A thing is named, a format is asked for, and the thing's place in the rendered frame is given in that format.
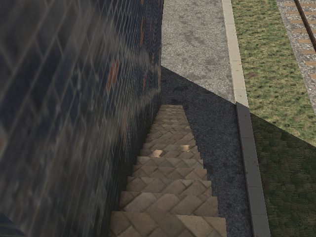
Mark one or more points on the stairs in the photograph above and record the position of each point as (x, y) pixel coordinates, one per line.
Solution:
(168, 194)

